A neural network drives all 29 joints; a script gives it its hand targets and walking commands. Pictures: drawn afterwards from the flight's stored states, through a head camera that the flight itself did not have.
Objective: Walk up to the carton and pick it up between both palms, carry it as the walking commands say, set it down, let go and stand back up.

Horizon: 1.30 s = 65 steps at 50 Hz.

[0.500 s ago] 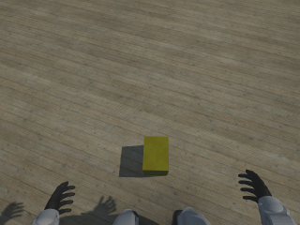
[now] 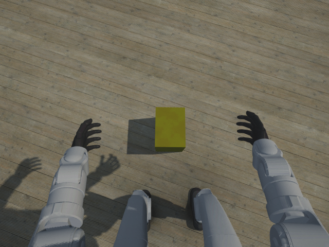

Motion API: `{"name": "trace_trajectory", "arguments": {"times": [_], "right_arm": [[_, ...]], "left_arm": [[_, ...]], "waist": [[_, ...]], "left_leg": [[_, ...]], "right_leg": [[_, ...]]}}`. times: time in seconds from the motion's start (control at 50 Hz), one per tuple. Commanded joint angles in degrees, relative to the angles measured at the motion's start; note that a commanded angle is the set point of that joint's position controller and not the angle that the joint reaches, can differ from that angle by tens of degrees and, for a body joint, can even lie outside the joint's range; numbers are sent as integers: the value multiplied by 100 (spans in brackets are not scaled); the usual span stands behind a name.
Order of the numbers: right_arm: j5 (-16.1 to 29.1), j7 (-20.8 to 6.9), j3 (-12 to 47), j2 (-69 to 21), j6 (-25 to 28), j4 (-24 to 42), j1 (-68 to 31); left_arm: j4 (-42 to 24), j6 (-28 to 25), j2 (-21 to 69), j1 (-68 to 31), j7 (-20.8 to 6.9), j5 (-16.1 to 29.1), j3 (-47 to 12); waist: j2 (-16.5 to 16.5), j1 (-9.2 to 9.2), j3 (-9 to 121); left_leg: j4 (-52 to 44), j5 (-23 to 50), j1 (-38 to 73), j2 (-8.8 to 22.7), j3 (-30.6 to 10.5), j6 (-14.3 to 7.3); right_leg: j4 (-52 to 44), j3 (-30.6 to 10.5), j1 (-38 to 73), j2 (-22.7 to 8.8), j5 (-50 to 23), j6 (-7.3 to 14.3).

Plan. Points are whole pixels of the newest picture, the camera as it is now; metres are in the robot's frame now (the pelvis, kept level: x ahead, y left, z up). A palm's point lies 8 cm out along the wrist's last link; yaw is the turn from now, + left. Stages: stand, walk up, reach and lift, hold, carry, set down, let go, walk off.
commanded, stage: reach and lift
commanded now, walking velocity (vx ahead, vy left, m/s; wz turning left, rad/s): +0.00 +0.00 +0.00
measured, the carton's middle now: (169, 130) +0.50 -0.02 -0.62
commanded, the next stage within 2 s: none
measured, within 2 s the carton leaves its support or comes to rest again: neither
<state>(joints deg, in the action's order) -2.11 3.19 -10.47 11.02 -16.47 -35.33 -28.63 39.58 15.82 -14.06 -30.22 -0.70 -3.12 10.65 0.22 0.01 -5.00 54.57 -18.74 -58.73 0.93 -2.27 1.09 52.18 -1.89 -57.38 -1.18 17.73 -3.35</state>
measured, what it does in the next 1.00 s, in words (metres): lowers itself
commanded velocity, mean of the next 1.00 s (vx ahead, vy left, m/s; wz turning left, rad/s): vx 0.00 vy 0.00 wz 0.00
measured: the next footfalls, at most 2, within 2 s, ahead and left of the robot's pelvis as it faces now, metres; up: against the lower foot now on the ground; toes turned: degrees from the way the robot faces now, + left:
none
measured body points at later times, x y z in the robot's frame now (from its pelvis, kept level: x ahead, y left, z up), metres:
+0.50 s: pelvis -0.01 -0.01 -0.03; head +0.29 +0.00 +0.31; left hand +0.49 +0.17 -0.16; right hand +0.47 -0.18 -0.15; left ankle +0.06 +0.13 -0.67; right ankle +0.06 -0.15 -0.67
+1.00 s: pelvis -0.03 -0.01 -0.06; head +0.35 +0.01 +0.18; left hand +0.53 +0.17 -0.23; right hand +0.51 -0.16 -0.22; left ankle +0.06 +0.13 -0.67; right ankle +0.06 -0.16 -0.67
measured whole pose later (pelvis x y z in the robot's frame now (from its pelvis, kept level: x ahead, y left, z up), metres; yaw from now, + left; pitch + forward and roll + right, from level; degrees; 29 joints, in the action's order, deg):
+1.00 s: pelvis -0.03 -0.01 -0.06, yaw +2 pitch +31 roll -2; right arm -4.6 10.3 -22.1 6.7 -9.2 -36.3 -72.6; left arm 46.0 10.6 -15.2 -80.8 4.5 -5.3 16.3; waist 0.2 1.4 -29.1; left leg 68.7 -20.4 -79.4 -2.2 -7.5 3.2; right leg 67.2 -4.5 -77.1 2.3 19.0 -4.3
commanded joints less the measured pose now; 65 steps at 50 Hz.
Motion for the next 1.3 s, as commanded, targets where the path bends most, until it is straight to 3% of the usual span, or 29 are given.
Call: {"name": "trace_trajectory", "arguments": {"times": [0.0, 0.14, 0.16, 0.22, 0.24, 0.32, 0.36, 0.38, 0.44, 0.46, 0.48, 0.52, 0.54, 0.58, 0.62, 0.66, 0.68, 0.7, 0.72, 0.74, 0.84, 0.9, 0.96, 1.0, 1.02, 1.04, 1.12, 1.22, 1.28], "right_arm": [[128, -140, -502, 852, 301, 148, -1400], [133, -70, -792, 1226, 528, 236, -3138], [236, -25, -481, 671, 471, 77, -2972], [-223, 43, -922, 928, 528, -588, -3091], [60, 56, -628, 441, 573, -330, -3672], [-203, 236, -734, 63, 822, -396, -3740], [-330, 278, -906, -64, 928, -481, -3485], [-320, 312, -942, -67, 982, -288, -3713], [-338, 370, -675, -424, 881, -346, -4165], [-500, 424, -1051, -71, 893, -154, -4606], [-347, 448, -800, -493, 943, -141, -4604], [-383, 555, -911, -265, 993, 368, -5137], [-375, 569, -1089, -400, 980, -40, -4504], [-537, 723, -1254, -314, 1031, 389, -4775], [-526, 691, -1022, -591, 1040, 679, -4987], [-563, 634, -1125, -615, 950, 391, -4346], [-490, 589, -1022, -766, 937, 167, -4389], [-663, 545, -1016, -695, 894, -22, -4084], [-577, 570, -1119, -461, 906, 513, -4200], [-449, 562, -923, -629, 921, 582, -4558], [-307, 810, -1124, 483, 858, 1961, -6031], [-255, 759, -1099, -117, 934, 585, -5810], [-236, 533, -971, -318, 938, -13, -5898], [-72, 513, -955, -311, 840, -350, -5818], [-182, 489, -959, -158, 852, -755, -5792], [-472, 543, -1344, 193, 846, -746, -5533], [-481, 600, -1659, 417, 999, -679, -6206], [-59, 635, -831, 282, 835, -167, -7665], [31, 712, -538, 411, 482, -53, -7367]], "left_arm": [[-912, -109, -60, -1667, 392, 202, -229], [-600, -66, -285, -3406, 562, 92, -33], [-330, -116, -270, -2782, 557, -120, 158], [462, -136, -211, -3262, 547, -119, 225], [271, -303, -170, -3714, 452, -20, 309], [464, -699, -286, -4059, 444, -325, 714], [696, -769, -148, -4085, 405, -371, 688], [315, -882, -277, -4502, 398, -369, 630], [800, -878, -160, -4557, 262, -272, 740], [668, -951, -434, -5266, 275, -363, 861], [536, -1043, -351, -5273, 222, -317, 791], [72, -1071, -596, -5735, 285, -338, 1022], [529, -1010, -535, -5210, 246, -565, 1030], [576, -1020, -644, -5267, 213, -483, 1155], [414, -1083, -337, -5086, 165, -406, 959], [350, -953, -139, -5054, 133, -613, 916], [-3, -1008, -196, -5203, 130, -613, 821], [-15, -970, -155, -5124, 197, -582, 927], [-307, -921, -240, -5345, 218, -585, 798], [-474, -949, -188, -5491, 227, -433, 742], [-1313, -632, -764, -6822, 521, -105, 359], [185, -731, -549, -6630, 583, -230, 605], [336, -773, 15, -6622, 489, -103, 318], [422, -666, 119, -6804, 424, -191, 167], [860, -704, -232, -6551, 485, -301, 394], [579, -659, -322, -6669, 513, -425, 429], [708, -757, -761, -7230, 661, -447, 459], [977, -645, -744, -7934, 737, 87, 355], [850, -367, -950, -7708, 613, 231, 268]], "waist": [[-630, 175, 4140], [-383, 229, 5453], [-374, -132, 5173], [-198, 314, 4699], [72, 53, 4663], [-39, 19, 5391], [83, 353, 5615], [-410, 254, 5763], [55, 94, 5775], [-135, 398, 5599], [-77, 29, 5710], [131, -3, 6801], [-339, 135, 6923], [161, 354, 7643], [243, -39, 7826], [-410, 80, 8385], [-510, -87, 8408], [-218, 208, 8470], [-626, 227, 8828], [-201, 154, 9203], [-448, 546, 10421], [-142, 257, 8253], [-281, 484, 7874], [-914, 450, 8015], [-431, 256, 7478], [-752, 582, 7280], [-788, 776, 7547], [40, 95, 7207], [-111, 139, 8753]], "left_leg": [[-581, 1707, 2896, -247, 167, 307], [-241, 1329, 2661, -406, 344, 252], [-364, 1336, 2142, -440, 421, 297], [-418, 565, 1564, -475, 345, 213], [-349, 805, 1262, -501, 391, 154], [-129, 1528, 961, -637, 506, 256], [-137, 1924, 1001, -649, 364, 157], [15, 1979, 1075, -693, 436, 220], [28, 1380, 274, -787, 633, 108], [-17, 1055, 17, -734, 576, 114], [-140, 1607, 12, -767, 554, 113], [146, 1736, 142, -777, 523, 120], [166, 2362, 378, -775, 579, 190], [406, 2666, 173, -773, 552, 116], [269, 3100, 161, -899, 583, 80], [448, 3695, 1422, -845, 540, 146], [445, 4116, 1788, -794, 494, 168], [560, 4108, 2127, -736, 387, 189], [574, 4099, 2444, -785, 508, 211], [713, 3786, 2328, -770, 481, 151], [1023, 2602, 2991, -611, 402, 148], [1258, 2513, 1482, -675, 347, 75], [1403, 2256, 1407, -688, 280, 136], [1587, 1648, 1331, -640, 424, 178], [1772, 1338, 796, -666, 368, 167], [1907, 1486, 969, -623, 452, 242], [2509, 1325, 433, -615, 293, 259], [2810, 358, -1314, -743, 578, 218], [3202, -107, -565, -724, 798, 179]], "right_leg": [[-306, 773, 134, 692, -221, 170], [-126, 779, 434, 680, -442, 125], [-189, 652, 629, 656, -619, 180], [-47, 641, 498, 645, -196, 52], [-15, 619, 359, 643, -349, 54], [152, 471, 1023, 682, -1224, 53], [187, 599, 847, 767, -1680, 14], [256, 489, 662, 709, -1700, 45], [264, 332, 1323, 676, -1532, -4], [293, 406, 931, 697, -1361, -42], [282, 353, 983, 682, -1820, -77], [515, 364, 1531, 712, -2153, -71], [520, 291, 1561, 703, -2922, -4], [821, 389, 1847, 712, -3663, -177], [900, 410, 2128, 736, -4058, -217], [909, 420, 1422, 804, -3920, -125], [875, 461, 1222, 848, -4031, -65], [980, 595, 993, 873, -3914, -122], [861, 588, 1134, 887, -3980, -69], [879, 547, 1620, 864, -3768, 15], [1081, 651, 1993, 791, -2473, 42], [1557, 665, 382, 872, -2279, -72], [1709, 818, 324, 836, -1945, 35], [1895, 726, -77, 813, -1348, 84], [2078, 774, -603, 868, -979, 23], [2043, 819, -923, 834, -1033, 51], [2727, 970, -1690, 950, -873, -48], [3100, 779, -1208, 939, -117, -95], [3529, 878, -344, 855, 173, -101]]}}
